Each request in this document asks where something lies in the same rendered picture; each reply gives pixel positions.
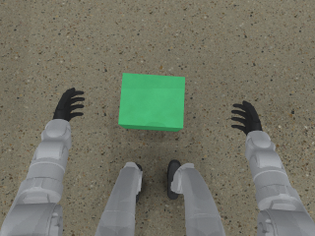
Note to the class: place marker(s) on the left robot forearm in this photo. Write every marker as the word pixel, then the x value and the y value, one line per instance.
pixel 43 183

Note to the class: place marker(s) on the robot left foot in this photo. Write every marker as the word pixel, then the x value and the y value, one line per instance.
pixel 141 169

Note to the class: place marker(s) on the carton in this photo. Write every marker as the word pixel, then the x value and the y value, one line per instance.
pixel 152 102

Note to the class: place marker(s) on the robot left upper arm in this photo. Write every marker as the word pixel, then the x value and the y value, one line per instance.
pixel 42 219

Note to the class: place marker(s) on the right robot forearm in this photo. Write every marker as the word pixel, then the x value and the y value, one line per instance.
pixel 273 189

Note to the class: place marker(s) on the robot left shin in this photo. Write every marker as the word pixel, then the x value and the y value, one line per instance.
pixel 131 164

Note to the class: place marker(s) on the robot right upper arm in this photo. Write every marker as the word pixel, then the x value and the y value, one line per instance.
pixel 282 222

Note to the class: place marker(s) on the left robot hand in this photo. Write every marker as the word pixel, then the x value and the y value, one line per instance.
pixel 64 107

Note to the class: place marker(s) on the right robot hand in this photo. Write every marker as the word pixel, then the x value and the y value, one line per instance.
pixel 251 121

